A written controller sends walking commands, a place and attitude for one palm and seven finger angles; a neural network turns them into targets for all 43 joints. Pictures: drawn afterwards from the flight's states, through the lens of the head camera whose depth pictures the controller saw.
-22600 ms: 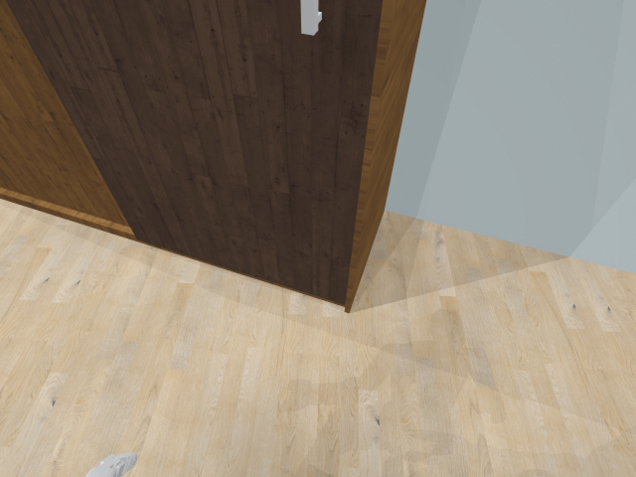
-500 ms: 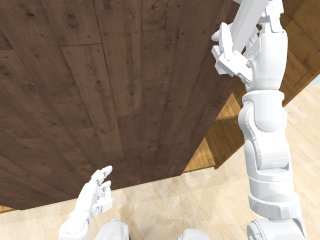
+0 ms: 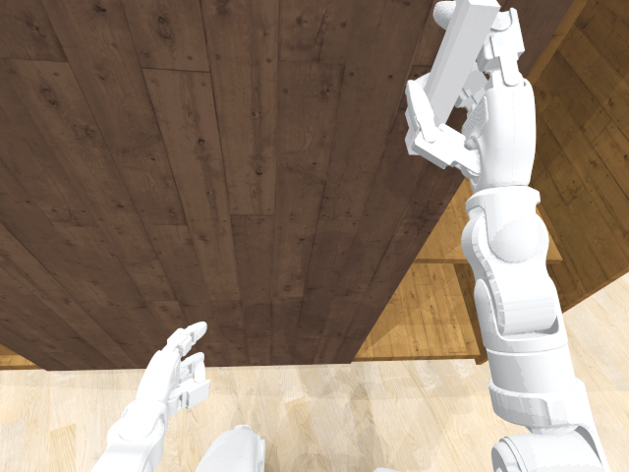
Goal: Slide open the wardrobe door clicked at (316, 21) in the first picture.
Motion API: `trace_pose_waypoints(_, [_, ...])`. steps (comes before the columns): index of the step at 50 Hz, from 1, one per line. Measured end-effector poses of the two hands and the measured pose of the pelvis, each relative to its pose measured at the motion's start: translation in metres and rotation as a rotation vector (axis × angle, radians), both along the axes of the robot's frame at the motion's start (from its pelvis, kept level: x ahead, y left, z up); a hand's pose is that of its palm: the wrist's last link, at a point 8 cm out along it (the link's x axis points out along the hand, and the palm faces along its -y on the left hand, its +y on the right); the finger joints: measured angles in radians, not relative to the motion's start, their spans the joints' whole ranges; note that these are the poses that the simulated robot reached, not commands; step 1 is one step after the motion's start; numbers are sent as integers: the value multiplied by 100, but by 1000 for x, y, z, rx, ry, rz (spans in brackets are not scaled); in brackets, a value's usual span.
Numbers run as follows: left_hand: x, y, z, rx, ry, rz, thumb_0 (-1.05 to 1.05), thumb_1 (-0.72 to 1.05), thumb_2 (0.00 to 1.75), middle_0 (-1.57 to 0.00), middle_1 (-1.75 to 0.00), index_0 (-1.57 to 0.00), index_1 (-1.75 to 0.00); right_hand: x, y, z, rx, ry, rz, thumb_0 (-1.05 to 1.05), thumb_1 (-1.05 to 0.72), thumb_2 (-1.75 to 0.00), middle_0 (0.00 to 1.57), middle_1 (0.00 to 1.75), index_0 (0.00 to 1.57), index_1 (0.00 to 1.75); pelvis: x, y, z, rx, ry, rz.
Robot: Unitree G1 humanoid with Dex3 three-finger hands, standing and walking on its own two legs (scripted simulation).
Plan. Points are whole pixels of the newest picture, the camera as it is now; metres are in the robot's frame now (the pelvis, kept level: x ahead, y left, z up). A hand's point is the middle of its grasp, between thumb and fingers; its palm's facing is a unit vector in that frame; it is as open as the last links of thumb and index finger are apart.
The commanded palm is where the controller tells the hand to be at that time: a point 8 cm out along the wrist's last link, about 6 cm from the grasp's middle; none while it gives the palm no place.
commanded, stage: step sideways, sliding the door along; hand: right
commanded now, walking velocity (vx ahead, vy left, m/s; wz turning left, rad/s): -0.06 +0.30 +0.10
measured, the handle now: (438, 72) +0.41 -0.09 +0.28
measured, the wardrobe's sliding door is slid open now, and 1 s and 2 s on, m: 0.43 0.49 0.49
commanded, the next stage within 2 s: stop walking and hold the door there in 0.44 s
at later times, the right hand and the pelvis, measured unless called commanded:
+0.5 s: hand (337, 108) +0.37 +0.00 +0.27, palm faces +0.23 +0.97 -0.05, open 6.9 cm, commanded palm +0.34 +0.02 +0.26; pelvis -0.07 +0.17 +0.01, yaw +2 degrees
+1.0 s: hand (338, 101) +0.38 +0.00 +0.27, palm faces +0.50 +0.85 -0.17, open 6.7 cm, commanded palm +0.34 -0.04 +0.24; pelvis -0.07 +0.28 +0.01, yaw +8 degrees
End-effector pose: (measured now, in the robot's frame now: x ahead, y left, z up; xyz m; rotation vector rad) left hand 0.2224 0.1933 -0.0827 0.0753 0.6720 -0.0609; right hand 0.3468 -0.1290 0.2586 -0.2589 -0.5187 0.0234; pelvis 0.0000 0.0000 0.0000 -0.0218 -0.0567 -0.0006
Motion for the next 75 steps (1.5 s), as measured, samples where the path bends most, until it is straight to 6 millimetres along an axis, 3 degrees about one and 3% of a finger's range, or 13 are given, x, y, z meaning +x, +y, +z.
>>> trace_pose_waypoints(7, [-41,62,-37,-36,80,44,2,91,90,-20,-30,-20,-30,-2,46,-1,58,-7,-90,-10,-65,-81,44,142,10,113,-21,64,-15,9,-15,1])
trace_pose_waypoints(12, [-78,109,-30,32,156,79,2,91,90,-20,-29,-20,-30,-4,76,-1,129,22,-98,-5,-69,-85,39,142,10,116,-42,91,2,-35,15,1])
trace_pose_waypoints(18, [-107,156,-16,111,178,88,2,91,90,-20,-29,-20,-30,-5,79,0,184,40,-131,-3,-71,-85,36,147,12,119,-62,124,1,-27,14,-1])
trace_pose_waypoints(25, [-122,199,-12,126,225,55,2,91,90,-20,-29,-20,-30,-6,85,2,215,78,-206,-2,-72,-86,39,146,11,124,-71,172,7,56,6,36])
trace_pose_waypoints(29, [-123,228,-17,112,229,44,2,90,90,-20,-30,-20,-30,-6,86,2,195,62,-273,-4,-70,-85,44,145,13,123,-72,211,3,85,14,61])
trace_pose_waypoints(33, [-122,274,-33,81,188,91,1,90,90,-20,-30,-20,-30,-7,88,3,100,36,-392,-9,-66,-85,49,145,13,122,-71,251,-11,81,16,57])
trace_pose_waypoints(39, [-149,342,-26,171,208,216,1,91,90,-20,-30,-20,-30,-11,91,11,64,118,-513,-11,-62,-83,49,143,19,127,-71,269,7,8,28,67])
trace_pose_waypoints(45, [-180,389,-3,282,205,318,2,91,90,-20,-29,-20,-30,-11,93,11,110,127,-524,-9,-62,-83,47,141,23,131,-69,277,7,18,22,88])
trace_pose_waypoints(52, [-213,402,14,289,152,399,1,91,90,-20,-29,-20,-30,-12,96,12,128,156,-535,-8,-66,-79,46,140,20,130,-78,287,8,8,41,158])
trace_pose_waypoints(58, [-254,399,-4,253,233,429,1,90,90,-20,-30,-20,-30,-14,98,14,136,186,-573,-8,-67,-77,45,140,20,130,-87,299,7,35,52,171])
trace_pose_waypoints(66, [-309,392,-15,245,389,499,2,90,90,-20,-30,-20,-30,-13,95,13,139,179,-557,-9,-63,-80,45,140,25,133,-80,299,10,31,51,205])
trace_pose_waypoints(70, [-317,390,-14,246,403,512,2,90,90,-20,-30,-20,-30,-13,95,13,134,176,-554,-9,-62,-81,45,140,26,133,-79,299,12,27,57,210])
trace_pose_waypoints(75, [-309,391,-11,244,374,512,2,90,90,-20,-30,-20,-30,-13,95,13,132,177,-556,-9,-62,-81,45,140,26,133,-79,301,12,29,63,214])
